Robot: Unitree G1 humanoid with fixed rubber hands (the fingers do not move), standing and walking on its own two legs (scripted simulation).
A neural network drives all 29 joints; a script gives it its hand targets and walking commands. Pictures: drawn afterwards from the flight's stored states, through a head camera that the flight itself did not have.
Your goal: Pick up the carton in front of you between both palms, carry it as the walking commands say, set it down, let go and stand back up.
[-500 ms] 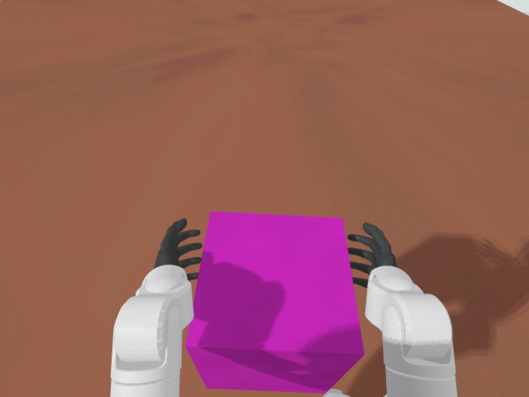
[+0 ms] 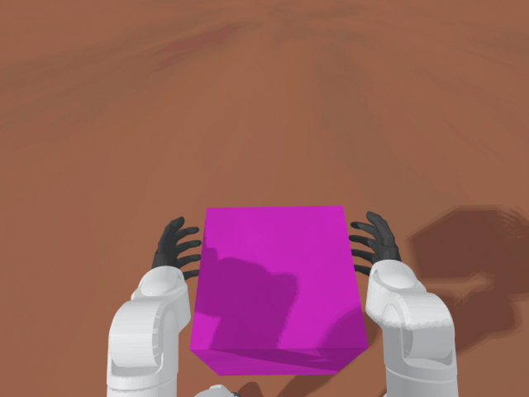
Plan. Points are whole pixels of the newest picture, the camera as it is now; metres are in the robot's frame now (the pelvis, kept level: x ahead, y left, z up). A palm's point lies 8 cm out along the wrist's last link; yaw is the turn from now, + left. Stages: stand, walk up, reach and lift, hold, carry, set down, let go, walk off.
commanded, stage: carry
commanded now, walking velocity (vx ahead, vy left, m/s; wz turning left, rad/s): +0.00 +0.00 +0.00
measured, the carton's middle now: (275, 297) +0.28 +0.00 -0.04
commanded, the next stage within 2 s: none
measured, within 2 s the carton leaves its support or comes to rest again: neither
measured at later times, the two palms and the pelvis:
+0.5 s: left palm (183, 217) +0.38 +0.15 +0.06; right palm (359, 225) +0.36 -0.14 +0.05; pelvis +0.10 +0.02 -0.02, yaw -3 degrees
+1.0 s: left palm (191, 247) +0.35 +0.14 +0.01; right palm (368, 254) +0.33 -0.15 +0.01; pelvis +0.05 +0.01 -0.02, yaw -3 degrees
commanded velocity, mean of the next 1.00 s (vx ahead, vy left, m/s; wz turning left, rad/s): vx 0.00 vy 0.00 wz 0.00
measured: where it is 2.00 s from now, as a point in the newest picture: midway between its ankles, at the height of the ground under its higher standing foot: outside the picture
